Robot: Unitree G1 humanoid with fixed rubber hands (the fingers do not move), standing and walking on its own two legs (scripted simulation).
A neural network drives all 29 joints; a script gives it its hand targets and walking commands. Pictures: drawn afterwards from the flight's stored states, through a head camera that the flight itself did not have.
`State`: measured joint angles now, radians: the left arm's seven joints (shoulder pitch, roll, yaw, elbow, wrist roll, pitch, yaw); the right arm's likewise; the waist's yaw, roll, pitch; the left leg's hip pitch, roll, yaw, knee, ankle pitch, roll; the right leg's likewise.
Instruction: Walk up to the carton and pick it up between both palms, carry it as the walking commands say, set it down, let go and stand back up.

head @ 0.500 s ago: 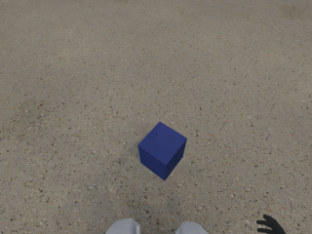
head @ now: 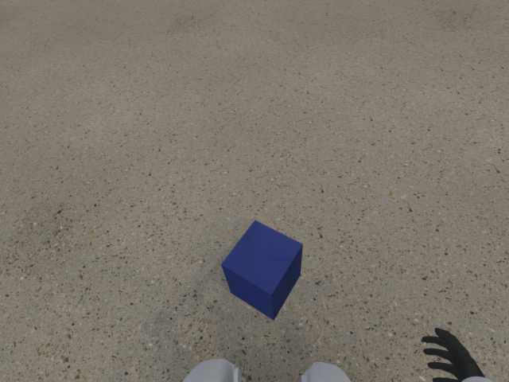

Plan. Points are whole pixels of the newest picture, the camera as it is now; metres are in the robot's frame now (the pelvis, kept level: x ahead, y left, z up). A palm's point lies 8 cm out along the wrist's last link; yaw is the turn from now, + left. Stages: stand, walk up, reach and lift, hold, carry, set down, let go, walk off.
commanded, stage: walk up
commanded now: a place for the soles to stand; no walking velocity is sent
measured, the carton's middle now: (264, 270) +0.57 +0.02 -0.60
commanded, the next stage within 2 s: none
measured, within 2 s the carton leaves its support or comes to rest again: neither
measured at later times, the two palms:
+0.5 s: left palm (8, 306) +0.26 +0.47 -0.06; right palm out of the picture +0.13 -0.18 -0.08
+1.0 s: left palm (10, 298) +0.27 +0.48 -0.07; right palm (376, 378) +0.15 -0.17 -0.11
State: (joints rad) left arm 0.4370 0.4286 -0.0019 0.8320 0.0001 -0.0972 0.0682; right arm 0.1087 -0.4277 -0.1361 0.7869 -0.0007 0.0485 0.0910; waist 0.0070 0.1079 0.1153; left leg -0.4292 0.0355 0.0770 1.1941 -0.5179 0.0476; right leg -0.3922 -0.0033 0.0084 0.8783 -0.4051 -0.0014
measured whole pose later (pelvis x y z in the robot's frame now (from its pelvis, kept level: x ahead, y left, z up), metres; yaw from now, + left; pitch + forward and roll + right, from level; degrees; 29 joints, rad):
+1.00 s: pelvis +0.15 +0.17 -0.01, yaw -20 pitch -4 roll -1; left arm 0.40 0.44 0.00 0.84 0.00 -0.09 0.13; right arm 0.18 -0.44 -0.13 0.73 0.00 0.10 0.08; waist 0.01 0.09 0.13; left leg -0.49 0.04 0.15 1.16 -0.53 0.07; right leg -0.48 -0.01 -0.01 0.89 -0.36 -0.01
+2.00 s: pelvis +0.26 +0.35 -0.01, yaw -28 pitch -5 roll -4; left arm 0.28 0.44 0.00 0.85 0.00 -0.04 0.14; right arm 0.19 -0.41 -0.10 0.81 0.00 0.05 0.05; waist 0.01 0.07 0.14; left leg -0.42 0.06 0.08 1.01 -0.51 0.04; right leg -0.56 0.00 0.07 1.23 -0.46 -0.01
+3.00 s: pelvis +0.26 +0.32 -0.01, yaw -32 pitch -3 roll +0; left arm 0.28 0.42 0.00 0.85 0.00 -0.06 0.07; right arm 0.14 -0.40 -0.10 0.86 0.00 0.05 0.02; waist 0.01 0.03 0.16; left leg -0.40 0.07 0.12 0.99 -0.59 0.02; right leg -0.48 0.01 0.09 0.91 -0.39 0.01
